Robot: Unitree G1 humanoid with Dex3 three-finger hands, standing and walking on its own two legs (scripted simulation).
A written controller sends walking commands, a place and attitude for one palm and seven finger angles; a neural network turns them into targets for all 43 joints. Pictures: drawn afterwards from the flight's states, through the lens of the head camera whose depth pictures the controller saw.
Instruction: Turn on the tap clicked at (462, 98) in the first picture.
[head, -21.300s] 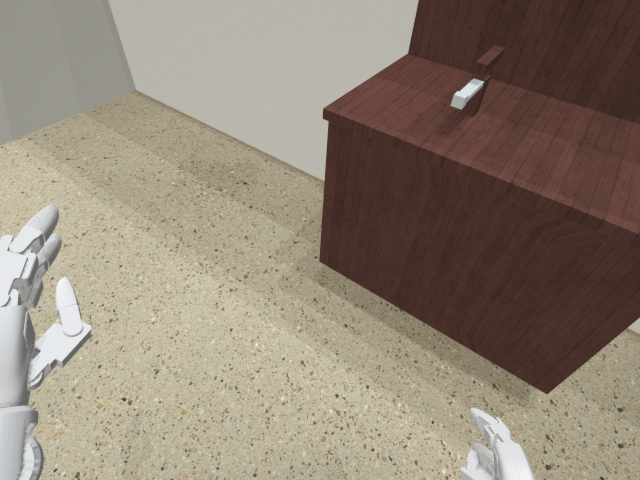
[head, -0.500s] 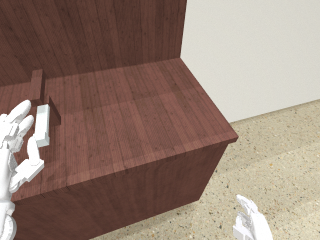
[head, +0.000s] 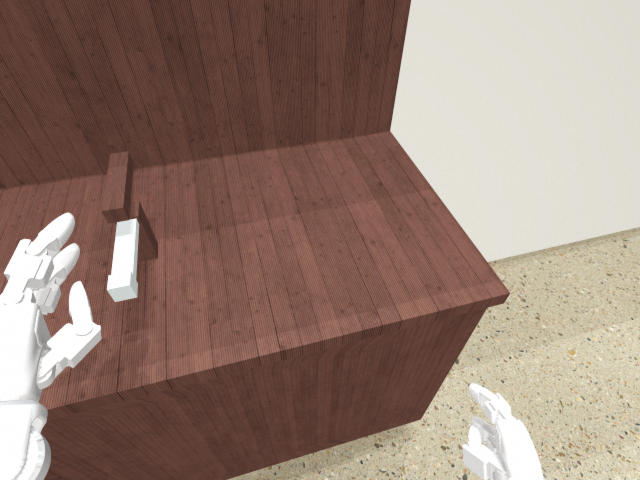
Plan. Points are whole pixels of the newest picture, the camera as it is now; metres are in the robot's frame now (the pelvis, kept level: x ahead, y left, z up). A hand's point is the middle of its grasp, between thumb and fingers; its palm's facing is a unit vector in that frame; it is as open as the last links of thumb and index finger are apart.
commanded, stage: come to a stop and stand still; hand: left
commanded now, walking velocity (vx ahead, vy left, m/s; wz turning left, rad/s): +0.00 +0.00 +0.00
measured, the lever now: (123, 286) +0.33 +0.30 +0.06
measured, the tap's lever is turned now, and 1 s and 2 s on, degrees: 0 0 0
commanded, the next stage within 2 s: look again from close up in 0.62 s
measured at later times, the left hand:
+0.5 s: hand (52, 310) +0.22 +0.29 +0.16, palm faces +0.33 -0.87 -0.38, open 7.4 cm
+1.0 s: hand (88, 308) +0.23 +0.26 +0.15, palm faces +0.27 -0.88 -0.38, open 7.4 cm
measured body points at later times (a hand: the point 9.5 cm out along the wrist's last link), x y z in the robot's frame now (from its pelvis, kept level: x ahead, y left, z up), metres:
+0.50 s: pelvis +0.01 +0.05 +0.00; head +0.02 +0.05 +0.45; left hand +0.20 +0.33 +0.18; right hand +0.19 -0.17 -0.07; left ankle +0.04 +0.10 -0.74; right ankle +0.02 -0.06 -0.74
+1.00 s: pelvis +0.01 +0.03 +0.00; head +0.03 +0.04 +0.45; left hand +0.21 +0.30 +0.17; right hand +0.17 -0.20 -0.07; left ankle +0.04 +0.10 -0.74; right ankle +0.02 -0.06 -0.74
